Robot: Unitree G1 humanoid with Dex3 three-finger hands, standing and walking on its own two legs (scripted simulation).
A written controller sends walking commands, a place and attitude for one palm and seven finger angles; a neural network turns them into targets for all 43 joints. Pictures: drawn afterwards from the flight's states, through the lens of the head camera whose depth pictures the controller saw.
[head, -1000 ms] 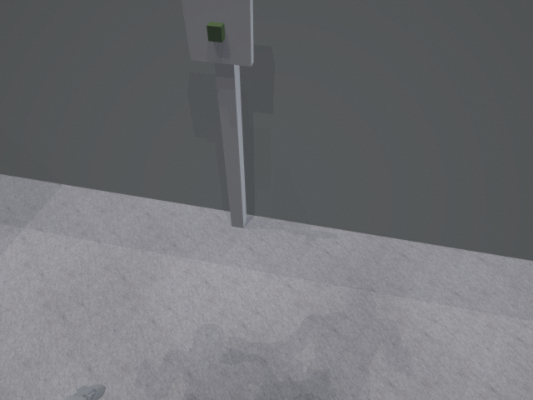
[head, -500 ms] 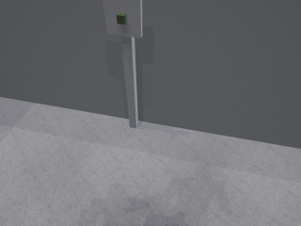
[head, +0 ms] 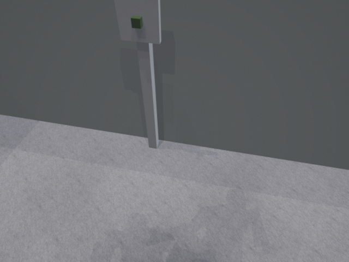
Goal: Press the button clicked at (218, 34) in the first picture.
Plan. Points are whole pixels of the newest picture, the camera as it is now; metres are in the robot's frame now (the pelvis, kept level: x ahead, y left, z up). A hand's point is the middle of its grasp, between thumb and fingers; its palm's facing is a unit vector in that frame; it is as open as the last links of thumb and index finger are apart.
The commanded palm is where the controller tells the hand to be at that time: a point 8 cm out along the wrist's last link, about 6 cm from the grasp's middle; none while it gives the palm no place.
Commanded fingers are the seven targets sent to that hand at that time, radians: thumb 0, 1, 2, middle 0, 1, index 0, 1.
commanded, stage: look at it before walking up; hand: left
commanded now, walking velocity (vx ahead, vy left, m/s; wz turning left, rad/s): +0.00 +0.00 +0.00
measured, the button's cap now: (137, 21) +0.96 +0.21 +0.13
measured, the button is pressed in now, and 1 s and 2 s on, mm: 0 0 0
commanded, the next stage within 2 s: turn to face it in 0.54 s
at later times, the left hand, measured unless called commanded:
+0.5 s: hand out of the picture +0.07 +0.25 -0.16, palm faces -0.03 -0.94 -0.33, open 7.4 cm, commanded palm none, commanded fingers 0.00 0.90 0.90 -0.20 -0.30 -0.20 -0.30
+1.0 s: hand out of the picture +0.07 +0.22 -0.17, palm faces -0.07 -0.96 -0.28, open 7.4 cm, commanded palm none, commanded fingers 0.00 0.90 0.90 -0.20 -0.30 -0.20 -0.30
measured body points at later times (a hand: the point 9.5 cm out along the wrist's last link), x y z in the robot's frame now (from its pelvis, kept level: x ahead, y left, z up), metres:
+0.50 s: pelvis +0.00 +0.00 +0.00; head +0.01 +0.00 +0.45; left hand +0.07 +0.30 -0.13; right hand +0.08 -0.30 -0.13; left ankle -0.01 +0.12 -0.74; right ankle +0.00 -0.12 -0.74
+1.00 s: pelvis +0.00 +0.00 -0.01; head +0.01 +0.00 +0.44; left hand +0.07 +0.27 -0.15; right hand +0.06 -0.27 -0.15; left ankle -0.01 +0.12 -0.74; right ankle +0.00 -0.12 -0.74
